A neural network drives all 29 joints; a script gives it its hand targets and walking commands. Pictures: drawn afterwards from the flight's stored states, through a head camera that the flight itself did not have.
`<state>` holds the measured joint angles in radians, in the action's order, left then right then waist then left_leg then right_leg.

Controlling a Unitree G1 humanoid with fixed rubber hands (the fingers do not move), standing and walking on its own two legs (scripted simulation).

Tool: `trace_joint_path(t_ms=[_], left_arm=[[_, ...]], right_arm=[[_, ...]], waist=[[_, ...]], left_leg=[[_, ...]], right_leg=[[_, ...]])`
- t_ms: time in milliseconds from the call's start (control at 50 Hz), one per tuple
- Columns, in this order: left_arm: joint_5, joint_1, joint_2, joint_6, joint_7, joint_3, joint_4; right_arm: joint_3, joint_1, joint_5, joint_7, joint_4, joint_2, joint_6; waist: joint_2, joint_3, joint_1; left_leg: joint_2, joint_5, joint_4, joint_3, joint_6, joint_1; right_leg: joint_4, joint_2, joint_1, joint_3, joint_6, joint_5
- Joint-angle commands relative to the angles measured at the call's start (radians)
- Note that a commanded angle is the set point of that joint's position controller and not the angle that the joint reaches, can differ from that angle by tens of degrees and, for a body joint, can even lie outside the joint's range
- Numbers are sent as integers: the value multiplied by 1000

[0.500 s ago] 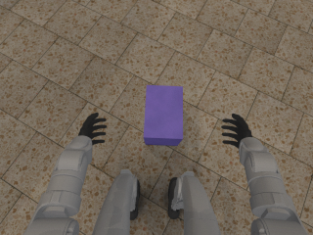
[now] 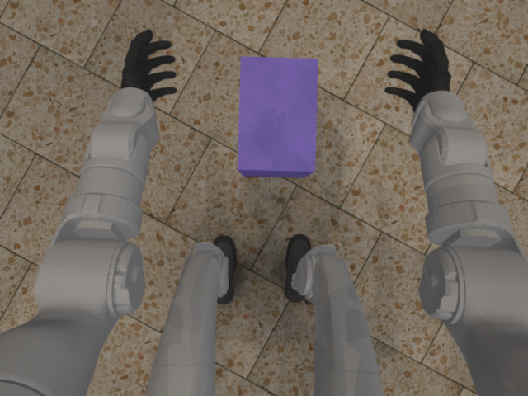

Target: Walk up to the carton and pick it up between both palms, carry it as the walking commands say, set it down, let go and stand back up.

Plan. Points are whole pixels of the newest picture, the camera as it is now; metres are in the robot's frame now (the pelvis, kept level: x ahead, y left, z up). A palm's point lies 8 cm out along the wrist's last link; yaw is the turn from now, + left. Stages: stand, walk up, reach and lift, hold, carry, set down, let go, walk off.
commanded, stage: reach and lift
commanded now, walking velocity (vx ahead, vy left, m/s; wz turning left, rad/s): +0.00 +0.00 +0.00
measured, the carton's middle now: (276, 124) +0.55 -0.01 -0.54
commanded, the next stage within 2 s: none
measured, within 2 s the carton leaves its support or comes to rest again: neither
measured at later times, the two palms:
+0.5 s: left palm (158, 60) +0.55 +0.18 -0.15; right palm (409, 57) +0.56 -0.19 -0.14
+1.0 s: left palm (190, 98) +0.54 +0.17 -0.31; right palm (366, 95) +0.56 -0.18 -0.30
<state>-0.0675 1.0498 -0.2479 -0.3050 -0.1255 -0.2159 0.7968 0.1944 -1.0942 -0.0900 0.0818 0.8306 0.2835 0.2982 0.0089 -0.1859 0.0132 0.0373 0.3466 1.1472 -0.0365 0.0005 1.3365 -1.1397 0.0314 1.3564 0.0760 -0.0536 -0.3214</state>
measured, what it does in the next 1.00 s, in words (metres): lowers itself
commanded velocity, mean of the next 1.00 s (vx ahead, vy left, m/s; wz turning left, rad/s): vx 0.00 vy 0.00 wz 0.00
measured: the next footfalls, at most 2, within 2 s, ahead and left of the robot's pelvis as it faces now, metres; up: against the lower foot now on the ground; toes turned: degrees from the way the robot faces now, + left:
none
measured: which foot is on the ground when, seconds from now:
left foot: down 0.00-1.00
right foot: down 0.00-1.00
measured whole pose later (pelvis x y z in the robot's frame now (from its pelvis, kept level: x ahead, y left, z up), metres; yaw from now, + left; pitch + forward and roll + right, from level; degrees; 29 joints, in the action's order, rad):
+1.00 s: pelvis -0.03 +0.00 -0.17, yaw +0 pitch +31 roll +1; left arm -0.21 1.51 -0.37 -0.29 -0.22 -0.11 0.84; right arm 0.08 -1.59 -0.24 0.17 0.91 0.43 0.28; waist -0.01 -0.53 0.00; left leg 0.00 0.54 1.84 0.02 0.02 1.84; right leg -1.82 0.00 1.87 0.03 -0.03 -0.50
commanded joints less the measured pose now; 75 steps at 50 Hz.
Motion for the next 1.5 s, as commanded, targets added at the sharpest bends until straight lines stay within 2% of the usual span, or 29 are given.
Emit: trace_joint_path(t_ms=[0, 40, 120, 180, 220, 240, 260, 340, 400, 440, 460, 500, 520, 600, 660, 720, 760, 780, 800, 820, 840, 860, 920, 1040, 1080, 1200, 1360, 1400, 1480], left_arm=[[-5, 448, -172, 47, -16, -16, -123], [-24, 495, -174, 50, -15, -21, -133], [-54, 572, -173, 32, -25, 19, -153], [-80, 584, -249, 57, -40, 26, -346], [-61, 568, -290, 57, -52, 8, -407], [-49, 542, -261, 55, -53, 9, -393], [-41, 555, -250, 40, -51, 3, -367], [2, 615, -139, 18, -28, 11, -251], [9, 642, -139, 57, -26, -49, -192], [24, 642, -127, 77, -4, -61, -112], [15, 618, -101, 87, 2, -35, -84], [39, 663, -121, 103, 15, -68, 3], [30, 705, -123, 107, 8, -54, -13], [19, 720, -142, 106, -22, -19, -8], [-8, 801, -213, 101, -68, -26, -69], [-68, 788, -216, 66, -84, 21, -82], [-75, 825, -235, 62, -83, 24, -28], [-85, 820, -245, 63, -88, 27, -138], [-125, 836, -221, 64, -89, 69, -158], [-102, 817, -237, 66, -84, 72, -51], [-130, 893, -225, 67, -88, 83, -209], [-135, 892, -259, 62, -94, 84, -216], [-155, 882, -275, 43, -95, 97, -112], [-136, 864, -275, 57, -85, 59, -11], [-140, 878, -255, 80, -71, 64, 85], [-156, 895, -241, 125, -66, 101, 74], [-203, 909, -212, 164, -66, 153, 132], [-182, 895, -235, 177, -71, 147, 104], [-184, 882, -228, 195, -77, 148, 140]], right_arm=[[39, -423, -8, 16, -122, 196, -51], [10, -501, -24, 25, -165, 200, -52], [-46, -583, -100, 25, -149, 198, -32], [-28, -580, -86, 51, -354, 266, -39], [12, -599, -71, 72, -433, 292, -43], [4, -576, -70, 70, -414, 251, -36], [35, -570, -47, 65, -384, 282, -31], [65, -581, -5, 20, -242, 250, -26], [8, -647, -9, -20, -143, 208, -60], [32, -649, 0, -29, -56, 202, -75], [36, -641, 2, -31, -38, 170, -90], [34, -678, -7, -34, 49, 157, -103], [66, -740, 8, -34, 12, 183, -115], [95, -721, 25, 0, 47, 242, -121], [60, -795, -1, 31, -6, 288, -105], [33, -832, -35, 50, -80, 311, -79], [2, -850, -58, 65, -5, 285, -67], [-30, -845, -90, 67, -98, 263, -60], [-51, -867, -110, 70, -134, 270, -66], [-83, -851, -131, 69, -28, 254, -63], [-55, -901, -135, 76, -126, 299, -65], [-102, -894, -161, 86, -158, 267, -54], [-101, -911, -146, 99, -86, 313, -40], [-103, -909, -143, 86, -11, 299, -52], [-91, -906, -124, 75, 120, 288, -72], [-128, -911, -167, 60, 140, 261, -110], [-92, -934, -140, 48, 148, 327, -169], [-109, -905, -153, 43, 135, 290, -180], [-107, -847, -150, 30, 242, 306, -194]], waist=[[-3, 1438, 10], [38, 1510, -8], [-18, 1780, -16], [22, 2105, 11], [31, 2168, 3], [43, 2120, -16], [30, 2080, 13], [-79, 1780, 24], [30, 1604, -20], [23, 1555, -30], [30, 1512, -1], [35, 1407, -41], [14, 1427, -26], [-32, 1648, 13], [-27, 1758, -7], [8, 1841, 30], [14, 1738, 3], [11, 1848, -26], [31, 1885, -9], [-1, 1749, -42], [-26, 1915, -16], [-8, 1968, -37], [46, 1835, -19], [36, 1710, -35], [26, 1485, -26], [16, 1492, -42], [-13, 1417, 37], [-22, 1399, 7], [-32, 1292, 15]], left_leg=[[-117, -211, -116, 44, -13, -456], [-130, -260, -101, 32, -20, -437], [-126, -328, -86, 45, -22, -603], [-152, -696, -9, 58, -33, -689], [-145, -728, -13, 55, -41, -610], [-140, -721, -12, 60, -46, -607], [-134, -709, -27, 77, -33, -648], [-99, -634, -39, 108, -1, -803], [-108, -458, -50, 83, -1, -599], [-124, -365, -21, 49, 7, -447], [-121, -363, -18, 55, 7, -412], [-126, -276, 35, 35, 13, -312], [-134, -245, 62, 45, 14, -312], [-150, -293, 170, 36, 33, -404], [-153, -271, 271, 20, 30, -367], [-150, -224, 319, 1, 25, -319], [-137, -120, 351, -6, 20, -181], [-145, -211, 373, -12, 20, -225], [-142, -220, 392, -5, 15, -205], [-132, -171, 429, -24, 17, -102], [-132, -217, 451, -20, 27, -174], [-138, -245, 463, -26, 13, -188], [-117, -163, 508, -14, 8, -99], [-112, -99, 590, -31, 16, -14], [-95, -36, 627, -25, 22, 133], [-96, -90, 713, -27, 25, 107], [-91, -177, 822, 7, 40, 50], [-94, -190, 844, -4, 39, 56], [-100, -222, 880, 4, 55, 52]], right_leg=[[76, -93, -742, -117, 49, 329], [76, -88, -828, -142, 44, 410], [20, -93, -952, -128, 38, 509], [-57, -101, -1150, -151, 52, 935], [-77, -106, -1173, -165, 53, 982], [-84, -100, -1124, -164, 57, 947], [-57, -106, -1059, -141, 65, 891], [16, -116, -689, -90, 69, 579], [0, -110, -700, -99, 68, 506], [-33, -98, -708, -115, 66, 482], [-47, -99, -696, -103, 68, 488], [-88, -98, -589, -108, 72, 385], [-128, -109, -534, -90, 64, 333], [-225, -130, -481, -38, 67, 328], [-313, -134, -456, -45, 61, 305], [-350, -141, -512, -43, 66, 287], [-387, -126, -464, -63, 61, 210], [-411, -132, -542, -76, 66, 308], [-425, -128, -551, -76, 64, 316], [-460, -115, -461, -83, 67, 286], [-487, -123, -533, -79, 54, 343], [-492, -123, -588, -92, 64, 383], [-545, -113, -481, -71, 68, 276], [-614, -102, -369, -63, 74, 197], [-648, -97, -206, -64, 65, 122], [-733, -90, -188, -61, 69, 161], [-853, -81, 20, -24, 70, 157], [-870, -80, 30, -26, 71, 168], [-913, -74, 127, -22, 69, 157]])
